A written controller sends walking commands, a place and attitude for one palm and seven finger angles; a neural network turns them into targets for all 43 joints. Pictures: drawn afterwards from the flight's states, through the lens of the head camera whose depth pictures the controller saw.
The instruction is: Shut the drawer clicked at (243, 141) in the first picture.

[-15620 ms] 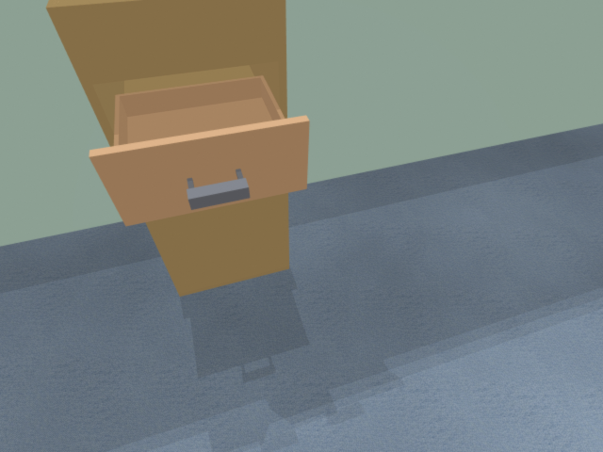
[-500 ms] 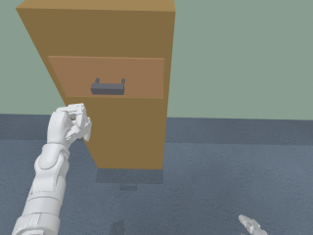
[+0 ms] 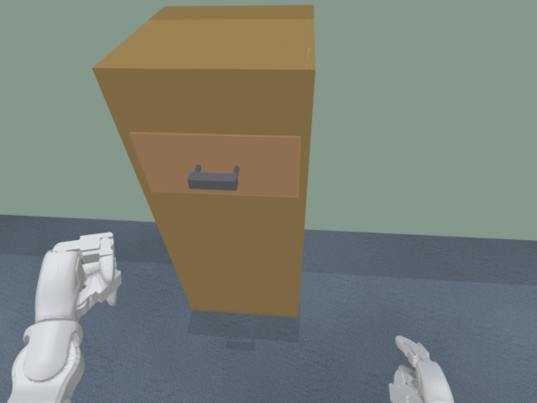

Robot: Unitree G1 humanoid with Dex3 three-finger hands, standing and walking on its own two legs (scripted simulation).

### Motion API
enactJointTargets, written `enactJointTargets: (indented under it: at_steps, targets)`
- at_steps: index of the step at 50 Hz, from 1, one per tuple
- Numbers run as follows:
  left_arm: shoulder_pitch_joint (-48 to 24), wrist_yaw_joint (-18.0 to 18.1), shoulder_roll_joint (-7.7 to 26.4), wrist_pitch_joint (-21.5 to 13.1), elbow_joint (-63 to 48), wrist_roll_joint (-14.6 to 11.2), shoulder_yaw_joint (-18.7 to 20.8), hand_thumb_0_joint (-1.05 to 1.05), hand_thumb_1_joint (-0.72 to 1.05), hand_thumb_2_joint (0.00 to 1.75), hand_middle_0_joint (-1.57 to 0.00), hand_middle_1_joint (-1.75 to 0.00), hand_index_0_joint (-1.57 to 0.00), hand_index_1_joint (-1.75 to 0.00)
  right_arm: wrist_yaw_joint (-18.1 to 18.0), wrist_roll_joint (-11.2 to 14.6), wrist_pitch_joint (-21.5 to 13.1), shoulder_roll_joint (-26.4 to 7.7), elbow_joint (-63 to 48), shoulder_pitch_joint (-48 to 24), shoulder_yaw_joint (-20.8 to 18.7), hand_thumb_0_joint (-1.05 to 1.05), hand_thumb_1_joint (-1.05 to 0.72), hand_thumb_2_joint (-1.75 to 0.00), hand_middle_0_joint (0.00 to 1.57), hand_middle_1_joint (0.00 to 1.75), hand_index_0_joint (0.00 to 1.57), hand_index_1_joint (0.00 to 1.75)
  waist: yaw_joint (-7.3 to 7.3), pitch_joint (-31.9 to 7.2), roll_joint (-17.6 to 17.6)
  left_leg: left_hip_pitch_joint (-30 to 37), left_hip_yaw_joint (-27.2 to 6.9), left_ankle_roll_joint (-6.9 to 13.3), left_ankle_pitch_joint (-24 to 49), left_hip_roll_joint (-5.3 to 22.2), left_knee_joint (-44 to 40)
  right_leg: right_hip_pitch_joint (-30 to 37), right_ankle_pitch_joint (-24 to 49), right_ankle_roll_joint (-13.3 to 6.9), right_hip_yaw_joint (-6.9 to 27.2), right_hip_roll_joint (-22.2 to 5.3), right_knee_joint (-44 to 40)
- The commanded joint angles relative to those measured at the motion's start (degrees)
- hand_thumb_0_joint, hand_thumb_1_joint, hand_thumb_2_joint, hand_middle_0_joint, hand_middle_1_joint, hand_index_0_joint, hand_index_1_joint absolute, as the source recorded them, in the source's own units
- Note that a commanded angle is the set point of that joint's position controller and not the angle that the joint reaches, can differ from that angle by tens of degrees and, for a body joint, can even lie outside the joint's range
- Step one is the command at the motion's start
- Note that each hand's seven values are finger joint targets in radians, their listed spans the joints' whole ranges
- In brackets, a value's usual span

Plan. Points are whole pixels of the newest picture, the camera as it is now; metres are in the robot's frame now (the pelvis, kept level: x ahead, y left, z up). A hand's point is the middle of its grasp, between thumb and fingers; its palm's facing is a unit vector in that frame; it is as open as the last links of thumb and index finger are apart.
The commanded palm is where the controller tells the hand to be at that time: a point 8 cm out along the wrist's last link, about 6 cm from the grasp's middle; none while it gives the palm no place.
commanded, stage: draw the hand back to the body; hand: left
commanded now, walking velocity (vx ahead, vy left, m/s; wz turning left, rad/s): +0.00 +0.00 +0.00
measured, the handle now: (215, 175) +0.60 +0.20 -0.01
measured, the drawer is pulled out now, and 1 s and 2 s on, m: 0.00 0.00 0.00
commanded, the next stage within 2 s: step back with the hand held close in 0.40 s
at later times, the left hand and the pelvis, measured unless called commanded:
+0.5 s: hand (68, 304) +0.18 +0.24 +0.16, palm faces +0.41 -0.84 -0.36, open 3.3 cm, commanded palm +0.13 +0.28 +0.17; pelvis +0.00 +0.00 +0.00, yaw +0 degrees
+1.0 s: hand (51, 310) +0.17 +0.26 +0.15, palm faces +0.28 -0.82 -0.50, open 3.3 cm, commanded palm +0.11 +0.30 +0.17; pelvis -0.03 +0.02 +0.00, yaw -1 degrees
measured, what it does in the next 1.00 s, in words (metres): stands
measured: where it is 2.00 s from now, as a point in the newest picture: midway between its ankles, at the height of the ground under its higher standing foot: outside the picture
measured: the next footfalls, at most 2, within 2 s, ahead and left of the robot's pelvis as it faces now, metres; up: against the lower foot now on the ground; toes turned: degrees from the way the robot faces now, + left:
right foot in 1.86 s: -0.28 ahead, -0.09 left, +0.00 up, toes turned -4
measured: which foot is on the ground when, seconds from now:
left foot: down 0.00-1.00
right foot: down 0.00-1.00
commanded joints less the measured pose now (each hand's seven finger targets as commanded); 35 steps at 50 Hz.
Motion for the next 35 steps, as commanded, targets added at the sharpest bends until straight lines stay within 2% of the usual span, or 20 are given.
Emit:
enactJointTargets:
  at_steps: [1,4,5,6,9,10,11,12,15,18,19,22,23,26,27,28,29,30,32,35]
  targets:
    - [-2.4,0.6,10.6,-4.1,-18.9,0.1,8.1,0.0,0.9,0.9,-1.4,-1.6,-1.4,-1.6,0.2,-0.3,-3.5,-6.2,-8.8,-7.7,-2.7,0.0,-0.9,-0.9,0.2,0.3,0.2,0.3,0.14,-5.3,-0.8,6.8,-2.7,0.2,11.5,1.7,-2.1,-3.5,14.1,1.1,2.0,-2.2,-4.3]
    - [2.5,0.7,11.3,-4.6,-22.4,0.3,9.8,0.0,0.9,0.9,-1.4,-1.6,-1.4,-1.6,0.4,-0.5,-4.4,-6.2,-8.4,-7.8,-3.2,0.0,-0.9,-0.9,0.2,0.3,0.2,0.3,0.36,-4.4,-0.2,7.3,-2.4,0.2,11.3,1.8,-1.6,-4.7,13.1,1.3,2.2,-2.1,-5.6]
    - [3.5,0.8,10.0,-4.8,-23.8,0.0,8.9,0.0,0.9,0.9,-1.4,-1.6,-1.4,-1.6,0.4,-0.4,-4.7,-6.0,-8.6,-7.5,-3.1,0.0,-0.9,-0.9,0.2,0.3,0.2,0.3,0.05,-4.1,0.8,6.8,-2.8,0.1,11.0,2.0,-1.8,-3.8,12.6,1.1,2.0,-2.4,-4.4]
    - [4.3,0.9,11.1,-5.1,-24.9,0.2,10.2,0.0,0.9,0.9,-1.4,-1.6,-1.4,-1.6,0.4,-0.5,-5.1,-6.1,-8.4,-7.4,-3.2,0.0,-0.9,-0.9,0.2,0.3,0.2,0.3,0.34,-3.9,0.8,7.0,-2.8,0.1,11.1,1.9,-1.6,-4.7,12.8,1.2,2.0,-2.3,-4.9]
    - [8.9,1.1,12.4,-5.8,-26.7,0.1,12.7,0.0,0.9,0.9,-1.4,-1.6,-1.4,-1.6,0.2,-0.6,-6.3,-6.2,-8.3,-7.5,-3.6,0.0,-0.9,-0.9,0.2,0.3,0.2,0.3,0.83,-2.3,-0.9,6.7,-2.7,0.1,9.5,2.0,-1.5,-6.1,11.0,1.4,2.1,-2.0,-6.4]
    - [10.5,1.0,11.3,-5.9,-27.4,-0.2,12.1,0.0,0.9,0.9,-1.4,-1.6,-1.4,-1.6,0.0,-0.3,-6.3,-5.9,-8.7,-7.3,-3.5,0.0,-0.9,-0.9,0.2,0.3,0.2,0.3,0.67,-2.4,-0.7,6.2,-2.7,0.2,9.0,2.1,-1.5,-5.2,10.5,1.3,2.2,-2.3,-5.2]
    - [10.9,1.1,12.4,-6.4,-29.0,-0.1,13.3,0.0,0.9,0.9,-1.4,-1.6,-1.4,-1.6,0.0,-0.4,-6.7,-6.0,-8.7,-7.3,-3.6,0.0,-0.9,-0.9,0.2,0.3,0.2,0.3,0.98,-3.0,-1.0,6.3,-2.7,0.2,9.4,2.0,-1.2,-5.3,11.0,1.3,2.3,-2.2,-5.6]
    - [11.7,1.0,10.6,-6.3,-26.8,0.1,12.2,0.0,0.9,0.9,-1.4,-1.6,-1.4,-1.6,-0.1,-0.5,-6.8,-5.9,-8.0,-6.9,-3.6,0.0,-0.9,-0.9,0.2,0.3,0.2,0.3,0.58,-1.9,-2.2,6.1,-2.8,0.2,9.2,2.1,-1.3,-5.7,10.6,1.4,2.1,-2.2,-5.2]
    - [10.2,0.9,8.6,-6.1,-24.4,0.3,10.1,0.0,0.9,0.9,-1.4,-1.6,-1.4,-1.6,-0.2,-0.5,-6.9,-6.2,-7.6,-6.5,-3.9,0.0,-0.9,-0.9,0.2,0.3,0.2,0.3,-0.22,1.7,-1.4,5.9,-2.8,0.3,6.3,2.1,-2.0,-8.0,7.0,1.5,2.1,-2.3,-6.3]
    - [8.4,1.3,10.3,-6.5,-25.7,0.6,11.6,0.0,0.9,0.9,-1.4,-1.6,-1.4,-1.6,-0.5,-0.7,-7.3,-6.3,-7.6,-6.3,-4.0,0.0,-0.9,-0.9,0.2,0.3,0.2,0.3,0.45,-1.1,-2.2,6.6,-3.0,0.4,6.9,2.0,-2.0,-6.9,7.6,1.4,2.0,-2.3,-5.8]
    - [8.2,1.4,10.9,-6.5,-26.2,0.6,12.0,0.0,0.9,0.9,-1.4,-1.6,-1.4,-1.6,-0.6,-0.8,-7.5,-6.4,-7.6,-6.4,-4.0,0.0,-0.9,-0.9,0.2,0.3,0.2,0.3,0.63,-1.5,-1.1,7.1,-2.9,0.4,6.6,1.9,-2.0,-6.8,7.2,1.4,2.3,-2.2,-6.4]
    - [8.6,1.5,10.4,-6.7,-27.0,0.6,11.6,0.0,0.9,0.9,-1.4,-1.6,-1.4,-1.6,-0.7,-0.8,-7.9,-6.1,-7.6,-6.6,-3.7,0.0,-0.9,-0.9,0.2,0.3,0.2,0.3,0.88,-1.9,0.1,6.8,-3.2,0.2,8.2,2.0,-2.0,-5.5,9.0,1.2,2.2,-2.4,-5.4]
    - [8.4,1.6,11.1,-6.6,-27.5,0.6,12.3,0.0,0.9,0.9,-1.4,-1.6,-1.4,-1.6,-0.7,-0.9,-8.0,-6.1,-7.7,-6.6,-3.6,0.0,-0.9,-0.9,0.2,0.3,0.2,0.3,1.11,-2.4,-0.6,6.8,-3.3,0.2,8.9,1.9,-1.9,-5.2,9.9,1.2,2.0,-2.3,-5.1]
    - [9.7,1.5,10.4,-6.3,-26.4,0.5,12.2,0.0,0.9,0.9,-1.4,-1.6,-1.4,-1.6,-0.5,-0.9,-7.9,-5.8,-7.6,-6.9,-3.5,0.0,-0.9,-0.9,0.2,0.3,0.2,0.3,1.24,-0.9,-0.7,6.1,-3.2,0.0,8.9,1.9,-2.1,-5.2,10.0,1.1,2.3,-2.3,-5.4]
    - [2.4,1.7,18.7,-8.8,-32.7,1.1,20.4,0.0,0.9,0.9,-1.4,-1.6,-1.4,-1.6,0.0,-0.6,-6.3,-7.7,-9.6,-6.5,-4.1,0.0,-0.9,-0.9,0.2,0.3,0.2,0.3,-1.17,1.8,-0.3,2.7,-4.5,1.4,5.5,2.7,-0.3,-10.3,11.9,1.6,9.0,-4.8,-8.1]
    - [9.2,1.3,14.1,-9.0,-26.5,1.0,17.5,0.0,0.9,0.9,-1.4,-1.6,-1.4,-1.6,0.0,-1.0,-5.3,-6.7,-8.1,-6.4,-4.2,0.0,-0.9,-0.9,0.2,0.3,0.2,0.3,-1.43,2.0,-1.5,2.8,-4.6,1.5,5.2,2.7,0.5,-11.3,11.8,1.5,8.9,-6.1,-8.5]
    - [10.2,1.0,13.6,-9.6,-27.2,1.3,17.0,0.0,0.9,0.9,-1.4,-1.6,-1.4,-1.6,0.3,-1.1,-4.6,-6.9,-8.7,-6.4,-4.4,0.0,-0.9,-0.9,0.2,0.3,0.2,0.3,-1.37,1.7,-1.2,2.9,-4.2,1.3,5.8,2.5,0.3,-11.7,12.5,1.8,8.5,-5.9,-8.8]
    - [13.0,0.8,11.3,-9.7,-25.1,1.4,15.0,0.0,0.9,0.9,-1.4,-1.6,-1.4,-1.6,0.5,-1.1,-3.7,-6.9,-8.6,-5.8,-4.5,0.0,-0.9,-0.9,0.2,0.3,0.2,0.3,-1.76,0.5,-0.9,2.7,-4.3,1.2,7.6,2.9,-0.1,-10.6,13.3,1.8,7.2,-6.0,-7.6]
    - [15.1,0.6,10.4,-9.8,-25.3,1.4,13.8,0.0,0.9,0.9,-1.4,-1.6,-1.4,-1.6,0.7,-0.9,-2.5,-7.2,-9.4,-5.4,-5.1,0.0,-0.9,-0.9,0.2,0.3,0.2,0.3,-1.97,-2.6,-0.6,3.4,-3.8,1.1,10.9,3.6,-0.9,-9.3,15.6,2.5,5.7,-5.5,-5.7]
    - [17.4,1.0,11.8,-10.0,-25.5,1.2,15.2,0.0,0.9,0.9,-1.4,-1.6,-1.4,-1.6,0.5,-0.6,-1.2,-6.8,-10.3,-5.5,-5.5,0.0,-0.9,-0.9,0.2,0.3,0.2,0.3,-1.88,-5.3,-1.7,3.4,-3.8,1.2,16.0,4.3,-1.3,-8.0,19.0,3.2,3.9,-5.0,-3.5]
